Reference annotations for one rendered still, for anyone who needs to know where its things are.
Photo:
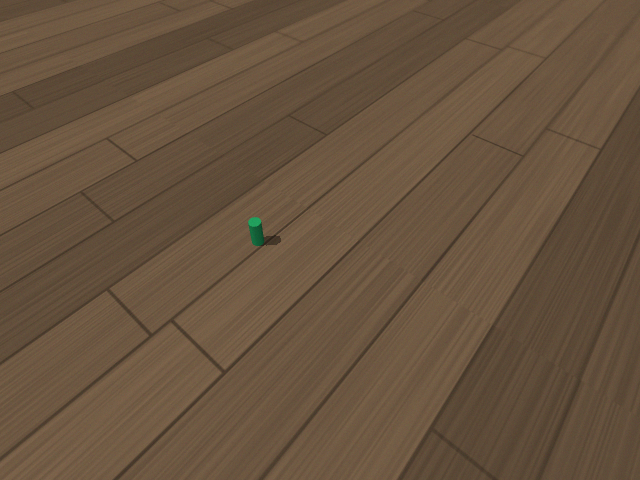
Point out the can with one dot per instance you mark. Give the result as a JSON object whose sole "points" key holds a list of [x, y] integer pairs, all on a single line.
{"points": [[256, 232]]}

